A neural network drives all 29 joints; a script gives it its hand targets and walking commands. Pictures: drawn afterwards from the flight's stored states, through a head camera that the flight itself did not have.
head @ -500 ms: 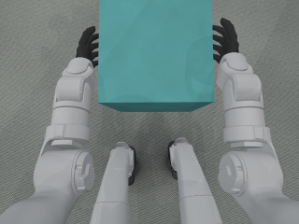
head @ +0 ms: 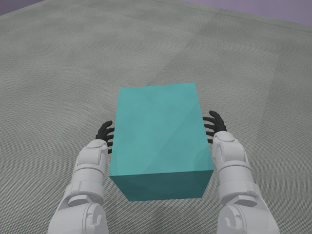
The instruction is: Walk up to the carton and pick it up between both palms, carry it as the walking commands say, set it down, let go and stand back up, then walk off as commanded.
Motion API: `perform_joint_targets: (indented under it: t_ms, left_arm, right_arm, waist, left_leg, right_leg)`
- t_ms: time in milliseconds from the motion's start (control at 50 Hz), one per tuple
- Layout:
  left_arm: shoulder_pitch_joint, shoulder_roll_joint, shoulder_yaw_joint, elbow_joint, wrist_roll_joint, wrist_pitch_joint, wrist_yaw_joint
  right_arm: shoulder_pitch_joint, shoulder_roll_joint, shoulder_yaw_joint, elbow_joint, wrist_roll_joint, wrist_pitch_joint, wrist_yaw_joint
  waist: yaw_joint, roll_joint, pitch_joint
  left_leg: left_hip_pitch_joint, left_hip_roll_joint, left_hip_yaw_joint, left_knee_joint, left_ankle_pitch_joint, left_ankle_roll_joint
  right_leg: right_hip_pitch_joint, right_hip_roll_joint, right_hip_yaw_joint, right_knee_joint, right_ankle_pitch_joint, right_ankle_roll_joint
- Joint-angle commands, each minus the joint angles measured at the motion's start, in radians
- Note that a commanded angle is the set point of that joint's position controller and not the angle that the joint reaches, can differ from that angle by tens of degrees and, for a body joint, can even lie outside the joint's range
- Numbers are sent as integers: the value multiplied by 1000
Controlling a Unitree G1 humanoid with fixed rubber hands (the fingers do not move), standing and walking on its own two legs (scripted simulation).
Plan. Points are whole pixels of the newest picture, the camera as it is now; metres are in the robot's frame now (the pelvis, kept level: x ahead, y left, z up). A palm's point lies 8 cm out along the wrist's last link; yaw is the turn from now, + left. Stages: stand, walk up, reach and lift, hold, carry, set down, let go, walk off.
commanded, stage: reach and lift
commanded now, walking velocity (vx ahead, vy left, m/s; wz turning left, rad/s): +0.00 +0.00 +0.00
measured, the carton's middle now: (161, 143) +0.42 -0.03 -0.03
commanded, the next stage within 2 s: hold in 1.82 s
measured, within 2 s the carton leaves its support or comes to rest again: neither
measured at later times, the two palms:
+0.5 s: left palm (96, 142) +0.36 +0.14 +0.08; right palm (226, 133) +0.35 -0.18 +0.10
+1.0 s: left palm (93, 142) +0.35 +0.14 +0.10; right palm (232, 139) +0.32 -0.18 +0.11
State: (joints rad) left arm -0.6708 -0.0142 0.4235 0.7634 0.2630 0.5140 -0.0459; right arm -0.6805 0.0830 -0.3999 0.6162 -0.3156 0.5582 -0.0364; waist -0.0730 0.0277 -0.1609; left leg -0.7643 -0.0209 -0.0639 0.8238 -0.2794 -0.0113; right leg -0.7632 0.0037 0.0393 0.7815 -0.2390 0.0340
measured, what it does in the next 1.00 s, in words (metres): stands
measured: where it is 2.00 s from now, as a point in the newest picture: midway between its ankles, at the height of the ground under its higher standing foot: outside the picture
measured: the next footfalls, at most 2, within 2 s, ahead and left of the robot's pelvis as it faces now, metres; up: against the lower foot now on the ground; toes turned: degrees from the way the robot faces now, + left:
none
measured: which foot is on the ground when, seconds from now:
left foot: down 0.00-1.00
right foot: down 0.00-1.00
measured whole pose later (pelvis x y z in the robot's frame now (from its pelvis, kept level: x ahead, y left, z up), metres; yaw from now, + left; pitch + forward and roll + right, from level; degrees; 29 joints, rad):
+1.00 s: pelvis +0.02 -0.01 +0.04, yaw +0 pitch -4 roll +0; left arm -0.47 -0.06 0.33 0.55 0.27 0.73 -0.07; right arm -0.39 0.17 -0.33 0.33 -0.32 0.74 -0.03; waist -0.06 0.01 -0.08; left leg -0.23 -0.01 -0.06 0.50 -0.22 0.00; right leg -0.23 0.00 0.04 0.46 -0.16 0.02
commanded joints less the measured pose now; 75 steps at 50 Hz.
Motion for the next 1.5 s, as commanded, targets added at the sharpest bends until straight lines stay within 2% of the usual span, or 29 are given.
perform_joint_targets:
  t_ms: [0,40,60,100,140,160,200,220,260,300,360,400,480,540,640,660,720,760,900,940,1000,1060,1080,1100,1140,1240,1380,1440,1480]
  left_arm:
    - [-598,-1096,-493,-194,-214,-16,-321]
    - [-654,-1087,-482,-209,-220,-13,-320]
    - [-538,-1102,-498,-241,-199,-11,-319]
    - [-462,-1102,-492,-197,-214,11,-309]
    - [-541,-1143,-685,-407,-324,-13,-318]
    - [-512,-1166,-700,-412,-331,-13,-316]
    - [-386,-1132,-723,-435,-330,1,-312]
    - [-280,-1137,-654,-397,-309,21,-300]
    - [-242,-1119,-643,-411,-305,43,-292]
    - [-203,-1103,-660,-461,-306,57,-292]
    - [-198,-1037,-750,-638,-323,95,-285]
    - [-117,-1012,-681,-511,-276,128,-280]
    - [-254,-979,-647,-531,-252,168,-283]
    - [-463,-1045,-755,-660,-336,151,-295]
    - [-493,-1104,-698,-496,-313,162,-296]
    - [-476,-1090,-655,-445,-296,173,-296]
    - [-481,-1088,-594,-367,-263,173,-291]
    - [-462,-1123,-525,-275,-246,173,-293]
    - [-503,-1046,-502,-293,-211,147,-282]
    - [-521,-1048,-499,-283,-202,151,-282]
    - [-578,-1054,-578,-381,-258,115,-276]
    - [-589,-1089,-718,-599,-328,111,-275]
    - [-571,-1105,-762,-577,-333,125,-271]
    - [-485,-1093,-730,-533,-325,136,-271]
    - [-385,-1087,-723,-548,-306,156,-268]
    - [-171,-1037,-591,-453,-233,200,-270]
    - [-168,-1050,-809,-811,-333,179,-262]
    - [-201,-1012,-824,-853,-358,172,-252]
    - [-195,-994,-801,-775,-321,204,-246]
  right_arm:
    - [-322,1073,350,110,185,-11,397]
    - [-261,1030,252,170,124,-8,392]
    - [-287,1067,369,36,188,-11,386]
    - [-257,1066,422,-10,205,8,377]
    - [-199,1118,522,-115,243,-2,364]
    - [-284,1124,595,-236,291,-13,357]
    - [-138,1123,626,-226,282,17,340]
    - [-191,1129,652,-289,304,26,331]
    - [-127,1099,687,-254,305,60,325]
    - [-139,1128,767,-374,330,82,312]
    - [3,1138,768,-378,335,119,299]
    - [-13,1096,749,-349,314,144,299]
    - [-22,1010,583,-255,263,177,306]
    - [-101,1070,621,-247,291,170,326]
    - [-229,976,560,-237,255,170,350]
    - [-260,973,548,-230,248,176,351]
    - [-338,925,521,-196,256,178,370]
    - [-373,915,537,-194,267,181,377]
    - [-351,969,507,-109,258,178,389]
    - [-364,961,513,-113,256,170,385]
    - [-451,1029,625,-200,326,141,395]
    - [-325,1088,694,-267,352,137,384]
    - [-288,1078,678,-268,358,138,379]
    - [-275,1059,699,-307,338,145,365]
    - [-219,1095,736,-334,342,158,349]
    - [-103,1031,655,-295,265,188,325]
    - [23,1096,831,-514,360,171,304]
    - [-9,1047,837,-567,363,160,289]
    - [79,1029,739,-420,286,189,283]
  waist:
    - [-18,-10,-427]
    - [-62,-18,-330]
    - [4,23,-413]
    - [3,-39,-390]
    - [-53,-46,-598]
    - [-12,-38,-649]
    - [-31,-78,-557]
    - [18,-130,-496]
    - [26,-75,-415]
    - [58,-141,-426]
    - [14,-66,-436]
    - [39,-86,-232]
    - [-2,21,-48]
    - [-35,14,-192]
    - [-48,41,-32]
    - [-28,-19,-3]
    - [-5,72,2]
    - [27,43,39]
    - [71,-4,-2]
    - [71,57,41]
    - [87,-30,-158]
    - [63,-30,-415]
    - [64,41,-413]
    - [63,-43,-359]
    - [85,-45,-361]
    - [73,-76,-173]
    - [68,-16,-423]
    - [59,-24,-417]
    - [25,-26,-220]
  left_leg:
    - [444,-63,37,-336,36,9]
    - [420,-58,13,-358,-31,8]
    - [463,-72,38,-348,76,12]
    - [464,-83,49,-367,135,11]
    - [575,-80,15,-344,339,4]
    - [584,-82,14,-331,409,3]
    - [566,-85,6,-351,495,10]
    - [520,-84,-11,-354,453,20]
    - [530,-91,-13,-384,401,11]
    - [537,-106,11,-379,399,20]
    - [608,-114,2,-396,470,6]
    - [576,-91,-7,-432,378,12]
    - [540,-75,6,-465,183,2]
    - [621,-55,1,-461,79,0]
    - [518,-29,-5,-542,-208,5]
    - [477,-40,7,-541,-195,7]
    - [438,-14,-5,-575,-288,12]
    - [436,-7,-13,-590,-361,31]
    - [493,-6,4,-572,-208,34]
    - [509,-16,14,-562,-217,30]
    - [584,-29,23,-518,-106,26]
    - [763,-55,22,-466,180,5]
    - [763,-65,20,-472,211,-9]
    - [735,-55,18,-477,221,0]
    - [757,-78,23,-475,358,-4]
    - [714,-84,14,-522,275,1]
    - [818,-117,26,-503,597,-16]
    - [763,-98,-1,-502,568,-20]
    - [761,-106,8,-514,446,-18]
  right_leg:
    - [464,100,-57,-243,66,-41]
    - [437,101,-48,-264,21,-52]
    - [544,97,-42,-257,111,-39]
    - [603,97,-43,-273,220,-16]
    - [693,105,-17,-264,421,-17]
    - [738,105,-2,-260,507,-16]
    - [770,104,11,-277,665,-5]
    - [798,99,13,-274,609,4]
    - [765,88,7,-303,555,6]
    - [819,74,36,-321,641,20]
    - [861,80,27,-339,706,17]
    - [795,75,14,-367,579,22]
    - [712,77,-3,-409,266,2]
    - [772,75,6,-405,165,-22]
    - [737,96,-31,-409,-61,-39]
    - [774,92,-33,-428,-68,-31]
    - [787,99,-57,-388,-96,-30]
    - [772,99,-63,-393,-169,-21]
    - [751,96,-54,-403,-102,-14]
    - [719,85,-37,-414,-127,-24]
    - [744,90,-29,-403,-52,-8]
    - [796,99,-21,-400,168,-22]
    - [772,104,-13,-397,175,-29]
    - [784,104,-21,-402,198,-16]
    - [828,100,-6,-419,370,-2]
    - [793,85,-2,-475,338,4]
    - [984,94,36,-428,773,18]
    - [953,108,30,-413,667,10]
    - [861,98,30,-445,555,10]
